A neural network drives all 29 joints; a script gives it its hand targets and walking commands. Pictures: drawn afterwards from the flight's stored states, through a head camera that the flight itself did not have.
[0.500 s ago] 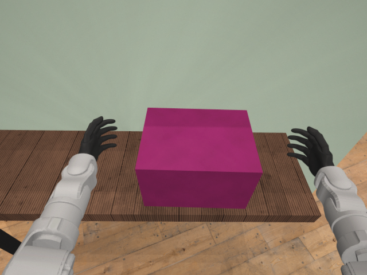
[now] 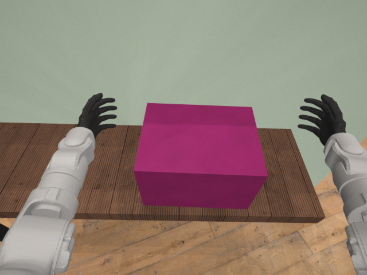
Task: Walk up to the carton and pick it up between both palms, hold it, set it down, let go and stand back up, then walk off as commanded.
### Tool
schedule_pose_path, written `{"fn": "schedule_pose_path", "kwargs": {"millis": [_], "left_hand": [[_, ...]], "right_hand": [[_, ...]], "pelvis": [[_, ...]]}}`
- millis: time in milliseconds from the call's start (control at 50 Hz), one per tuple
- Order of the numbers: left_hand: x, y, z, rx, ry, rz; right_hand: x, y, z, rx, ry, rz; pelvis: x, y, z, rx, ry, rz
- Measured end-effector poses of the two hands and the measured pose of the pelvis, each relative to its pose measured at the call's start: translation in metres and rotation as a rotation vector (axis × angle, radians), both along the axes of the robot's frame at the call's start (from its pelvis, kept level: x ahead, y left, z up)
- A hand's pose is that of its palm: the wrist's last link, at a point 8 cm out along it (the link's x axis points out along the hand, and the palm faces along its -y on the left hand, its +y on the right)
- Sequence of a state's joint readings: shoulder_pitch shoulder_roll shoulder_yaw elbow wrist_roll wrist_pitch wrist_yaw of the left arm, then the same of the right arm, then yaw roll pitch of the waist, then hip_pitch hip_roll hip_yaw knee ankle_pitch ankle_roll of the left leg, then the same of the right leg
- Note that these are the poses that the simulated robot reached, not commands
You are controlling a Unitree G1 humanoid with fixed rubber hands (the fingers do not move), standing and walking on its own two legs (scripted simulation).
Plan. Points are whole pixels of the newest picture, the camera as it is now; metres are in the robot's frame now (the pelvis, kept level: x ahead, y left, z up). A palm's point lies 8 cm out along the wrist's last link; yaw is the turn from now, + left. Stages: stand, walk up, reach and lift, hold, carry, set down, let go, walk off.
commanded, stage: reach and lift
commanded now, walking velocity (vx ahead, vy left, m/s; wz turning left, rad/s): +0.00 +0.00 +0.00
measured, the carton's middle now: (197, 156) +0.44 -0.02 -0.03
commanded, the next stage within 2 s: none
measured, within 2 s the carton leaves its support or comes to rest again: neither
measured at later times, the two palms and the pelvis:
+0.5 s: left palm (90, 120) +0.44 +0.23 +0.10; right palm (321, 115) +0.43 -0.28 +0.14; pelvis -0.03 -0.01 -0.02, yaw +1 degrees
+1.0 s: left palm (109, 134) +0.44 +0.20 +0.05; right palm (305, 145) +0.42 -0.28 +0.04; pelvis -0.04 -0.01 -0.04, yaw +1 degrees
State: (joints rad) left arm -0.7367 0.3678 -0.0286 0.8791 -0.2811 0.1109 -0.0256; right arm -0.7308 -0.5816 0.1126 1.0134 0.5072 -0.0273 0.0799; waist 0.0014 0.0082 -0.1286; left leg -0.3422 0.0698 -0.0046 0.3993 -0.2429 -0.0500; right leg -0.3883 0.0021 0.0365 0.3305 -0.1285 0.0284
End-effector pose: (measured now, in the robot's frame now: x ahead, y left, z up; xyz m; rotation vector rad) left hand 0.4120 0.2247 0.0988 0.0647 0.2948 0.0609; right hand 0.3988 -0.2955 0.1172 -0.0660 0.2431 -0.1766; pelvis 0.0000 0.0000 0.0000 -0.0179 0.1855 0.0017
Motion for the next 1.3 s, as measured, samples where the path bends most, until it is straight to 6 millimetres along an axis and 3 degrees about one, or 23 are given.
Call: {"fn": "schedule_pose_path", "kwargs": {"millis": [60,140,200,320,420,520,600,740,820,940,1020,1160,1300], "left_hand": [[0.009,-0.003,0.006,0.007,-0.009,0.008],[0.029,-0.016,0.042,0.016,-0.112,-0.005],[0.034,-0.024,0.057,0.019,-0.127,-0.017],[0.021,-0.012,0.022,0.033,0.020,0.009],[0.017,0.003,-0.006,0.033,0.008,0.075],[0.028,0.002,0.002,0.030,-0.087,0.088],[0.032,-0.005,0.003,0.050,-0.087,0.061],[0.014,-0.006,-0.053,0.063,0.029,0.068],[0.011,-0.011,-0.071,0.072,0.001,0.061],[0.021,-0.025,-0.061,0.071,-0.078,0.044],[0.028,-0.028,-0.049,0.081,-0.090,0.043],[0.024,-0.022,-0.050,0.074,-0.065,0.062],[0.017,-0.024,-0.060,0.043,-0.071,0.050]], "right_hand": [[0.008,-0.002,0.012,0.004,-0.031,-0.007],[0.025,0.004,0.040,0.019,-0.106,0.019],[0.027,0.006,0.044,0.028,-0.077,0.021],[0.012,-0.005,0.015,0.011,0.052,-0.038],[0.018,0.002,0.013,-0.028,-0.018,-0.008],[0.033,0.021,0.017,-0.021,-0.056,0.031],[0.031,0.020,0.004,-0.022,0.015,-0.003],[0.016,-0.001,-0.032,-0.047,0.036,-0.055],[0.019,-0.002,-0.047,-0.058,-0.010,-0.023],[0.023,0.010,-0.072,-0.024,-0.008,0.014],[0.025,0.012,-0.078,-0.014,-0.002,0.008],[0.027,0.009,-0.063,-0.048,-0.038,-0.006],[0.033,0.030,-0.051,-0.055,-0.044,0.035]], "pelvis": [[-0.006,-0.001,-0.002,0.004,0.032,0.005],[-0.011,-0.002,-0.004,0.008,0.083,-0.004],[-0.011,-0.003,-0.004,0.009,0.090,-0.012],[-0.014,-0.006,-0.005,0.009,0.068,0.001],[-0.025,-0.007,-0.011,0.016,0.134,0.010],[-0.030,-0.008,-0.020,0.018,0.220,0.012],[-0.029,-0.009,-0.023,0.012,0.231,0.013],[-0.027,-0.011,-0.028,0.008,0.241,0.016],[-0.031,-0.010,-0.033,0.013,0.274,0.014],[-0.036,-0.011,-0.040,0.022,0.325,0.005],[-0.036,-0.012,-0.043,0.025,0.340,-0.002],[-0.033,-0.014,-0.043,0.024,0.325,-0.005],[-0.035,-0.015,-0.041,0.018,0.299,0.004]]}}
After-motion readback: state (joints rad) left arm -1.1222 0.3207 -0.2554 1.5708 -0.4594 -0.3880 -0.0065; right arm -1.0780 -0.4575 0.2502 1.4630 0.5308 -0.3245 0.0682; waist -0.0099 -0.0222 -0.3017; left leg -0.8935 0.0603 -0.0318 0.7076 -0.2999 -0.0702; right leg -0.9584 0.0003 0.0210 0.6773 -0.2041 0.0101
